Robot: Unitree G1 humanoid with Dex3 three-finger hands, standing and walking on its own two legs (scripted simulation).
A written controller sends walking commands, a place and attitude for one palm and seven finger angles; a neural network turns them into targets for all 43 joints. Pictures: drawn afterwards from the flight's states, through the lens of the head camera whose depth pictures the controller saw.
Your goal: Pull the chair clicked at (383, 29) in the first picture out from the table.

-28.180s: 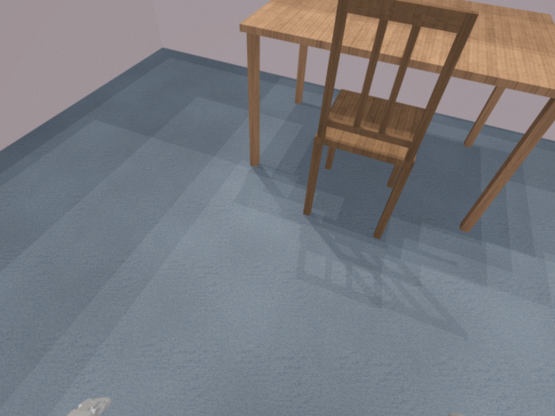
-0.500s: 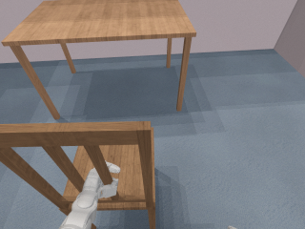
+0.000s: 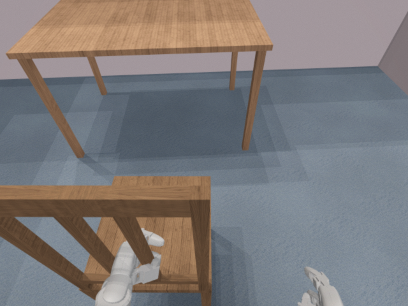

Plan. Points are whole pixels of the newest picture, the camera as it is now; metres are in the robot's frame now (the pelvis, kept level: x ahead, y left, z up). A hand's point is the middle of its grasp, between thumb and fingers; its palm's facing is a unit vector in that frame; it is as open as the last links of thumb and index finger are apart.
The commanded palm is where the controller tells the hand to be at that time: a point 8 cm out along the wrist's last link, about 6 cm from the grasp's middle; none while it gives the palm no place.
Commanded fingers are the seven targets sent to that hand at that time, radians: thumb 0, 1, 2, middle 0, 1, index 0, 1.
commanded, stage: stop walking, hand still on the chair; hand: left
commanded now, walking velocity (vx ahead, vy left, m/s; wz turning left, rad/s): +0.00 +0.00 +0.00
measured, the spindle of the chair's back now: (100, 252) +0.24 +0.23 -0.04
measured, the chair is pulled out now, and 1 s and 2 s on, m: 0.72 0.72 0.72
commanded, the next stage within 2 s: open the thumb and straighten the fingers in 0.18 s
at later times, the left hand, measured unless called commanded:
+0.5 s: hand (152, 259) +0.23 +0.13 -0.06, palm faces -0.05 -0.98 -0.18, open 7.2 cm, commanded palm +0.21 +0.18 -0.04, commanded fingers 0.00 -0.55 0.20 -0.45 -1.30 -0.45 -1.30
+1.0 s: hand (145, 261) +0.23 +0.14 -0.07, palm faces -0.03 -0.98 -0.19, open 16.9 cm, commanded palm +0.21 +0.19 -0.04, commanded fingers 0.00 -0.55 0.20 0.00 0.00 0.00 0.00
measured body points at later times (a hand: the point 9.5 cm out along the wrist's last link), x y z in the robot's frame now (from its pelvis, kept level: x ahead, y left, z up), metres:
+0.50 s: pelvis +0.00 +0.01 -0.01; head +0.02 +0.00 +0.43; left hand +0.23 +0.18 -0.05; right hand +0.14 -0.24 -0.11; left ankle -0.08 +0.13 -0.74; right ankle +0.07 -0.10 -0.74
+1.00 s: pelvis +0.01 +0.01 -0.04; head +0.04 -0.01 +0.41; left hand +0.23 +0.19 -0.05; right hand +0.17 -0.23 -0.12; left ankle -0.08 +0.13 -0.74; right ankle +0.07 -0.10 -0.74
